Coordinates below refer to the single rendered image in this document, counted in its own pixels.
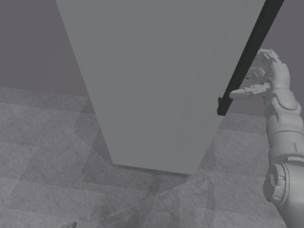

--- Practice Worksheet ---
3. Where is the fridge door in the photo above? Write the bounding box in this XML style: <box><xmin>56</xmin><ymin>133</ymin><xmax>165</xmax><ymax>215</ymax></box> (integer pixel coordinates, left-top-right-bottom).
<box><xmin>55</xmin><ymin>0</ymin><xmax>266</xmax><ymax>175</ymax></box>

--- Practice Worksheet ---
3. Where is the right robot upper arm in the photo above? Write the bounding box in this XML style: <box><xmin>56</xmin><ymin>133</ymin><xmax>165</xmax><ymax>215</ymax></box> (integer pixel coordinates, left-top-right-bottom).
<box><xmin>262</xmin><ymin>162</ymin><xmax>304</xmax><ymax>228</ymax></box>

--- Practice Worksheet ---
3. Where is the robot right forearm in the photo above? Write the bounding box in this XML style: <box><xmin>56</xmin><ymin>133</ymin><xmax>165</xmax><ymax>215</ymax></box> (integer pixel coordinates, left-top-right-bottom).
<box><xmin>263</xmin><ymin>88</ymin><xmax>304</xmax><ymax>167</ymax></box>

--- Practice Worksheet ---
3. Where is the right robot hand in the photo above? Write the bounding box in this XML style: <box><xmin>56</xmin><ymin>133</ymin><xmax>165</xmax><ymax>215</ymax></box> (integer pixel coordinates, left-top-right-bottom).
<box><xmin>229</xmin><ymin>48</ymin><xmax>291</xmax><ymax>102</ymax></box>

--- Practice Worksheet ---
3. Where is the handle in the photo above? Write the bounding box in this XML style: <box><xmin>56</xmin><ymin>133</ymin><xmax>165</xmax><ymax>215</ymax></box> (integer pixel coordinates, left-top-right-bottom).
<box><xmin>217</xmin><ymin>0</ymin><xmax>284</xmax><ymax>116</ymax></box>

